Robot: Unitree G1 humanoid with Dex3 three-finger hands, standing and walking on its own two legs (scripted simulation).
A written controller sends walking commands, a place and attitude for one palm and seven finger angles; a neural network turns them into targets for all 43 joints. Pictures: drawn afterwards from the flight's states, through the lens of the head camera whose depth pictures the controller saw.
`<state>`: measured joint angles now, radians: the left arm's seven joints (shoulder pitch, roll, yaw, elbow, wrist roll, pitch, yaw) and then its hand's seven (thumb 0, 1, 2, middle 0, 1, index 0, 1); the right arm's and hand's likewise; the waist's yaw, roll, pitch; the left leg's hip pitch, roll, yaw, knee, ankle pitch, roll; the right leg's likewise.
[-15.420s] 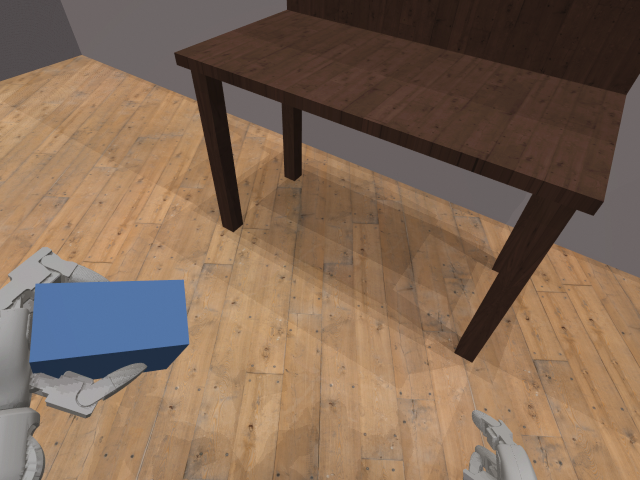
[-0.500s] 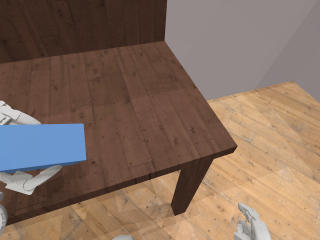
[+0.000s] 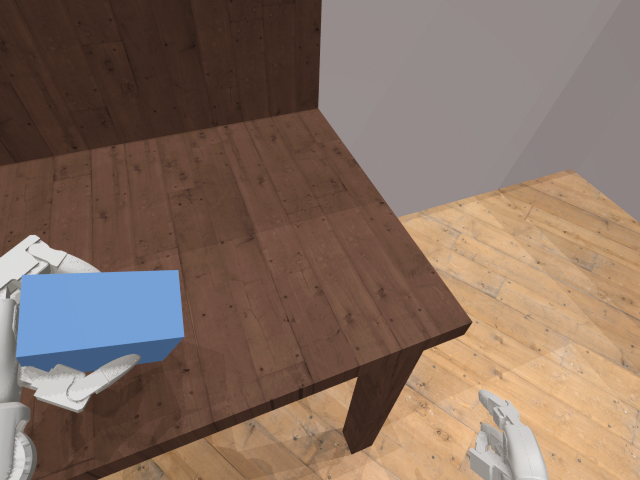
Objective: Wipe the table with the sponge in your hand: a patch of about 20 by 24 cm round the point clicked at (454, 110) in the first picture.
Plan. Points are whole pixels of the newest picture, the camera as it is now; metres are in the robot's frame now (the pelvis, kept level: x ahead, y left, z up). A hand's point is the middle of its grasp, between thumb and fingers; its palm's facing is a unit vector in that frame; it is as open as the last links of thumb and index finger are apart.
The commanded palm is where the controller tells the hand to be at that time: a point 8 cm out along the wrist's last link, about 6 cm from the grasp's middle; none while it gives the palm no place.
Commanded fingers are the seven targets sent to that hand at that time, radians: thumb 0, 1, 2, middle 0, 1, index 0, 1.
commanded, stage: come to a stop and stand still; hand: left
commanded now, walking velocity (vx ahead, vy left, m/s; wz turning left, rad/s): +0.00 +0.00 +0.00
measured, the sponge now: (126, 322) +0.23 +0.21 +0.14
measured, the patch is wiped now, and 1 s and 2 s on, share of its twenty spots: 0.00 0.00 0.00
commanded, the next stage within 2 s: look again from close up in 1.34 s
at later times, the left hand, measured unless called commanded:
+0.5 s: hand (35, 317) +0.21 +0.27 +0.17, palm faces +0.40 -0.79 -0.47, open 10.4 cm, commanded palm +0.14 +0.29 +0.18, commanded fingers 0.00 0.10 1.30 -1.20 -1.60 -1.20 -1.60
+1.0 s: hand (26, 301) +0.23 +0.28 +0.17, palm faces +0.35 -0.85 -0.40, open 10.4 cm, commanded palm +0.17 +0.31 +0.18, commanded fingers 0.00 0.10 1.30 -1.20 -1.60 -1.20 -1.60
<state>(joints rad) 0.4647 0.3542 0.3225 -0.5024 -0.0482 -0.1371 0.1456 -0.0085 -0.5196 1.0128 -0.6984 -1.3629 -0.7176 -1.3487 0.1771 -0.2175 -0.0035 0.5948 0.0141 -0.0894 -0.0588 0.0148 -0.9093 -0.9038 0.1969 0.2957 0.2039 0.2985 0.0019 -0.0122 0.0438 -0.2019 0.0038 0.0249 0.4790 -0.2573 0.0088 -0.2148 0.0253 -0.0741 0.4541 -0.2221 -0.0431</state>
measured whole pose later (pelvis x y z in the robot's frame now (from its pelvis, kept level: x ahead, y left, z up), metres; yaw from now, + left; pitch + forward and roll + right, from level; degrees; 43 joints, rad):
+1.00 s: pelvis +0.00 +0.04 +0.00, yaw -2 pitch -1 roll -1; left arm 0.39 0.41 0.40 -0.51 -0.04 -0.24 0.08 -0.01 -0.52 1.01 -0.70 -1.36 -0.72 -1.35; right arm 0.18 -0.19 0.02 0.59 0.01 -0.16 0.00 0.02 -0.91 -0.90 0.20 0.30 0.20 0.30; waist 0.04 -0.05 0.09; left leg -0.21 -0.02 0.07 0.48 -0.27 0.06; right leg -0.22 0.00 -0.03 0.44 -0.20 0.00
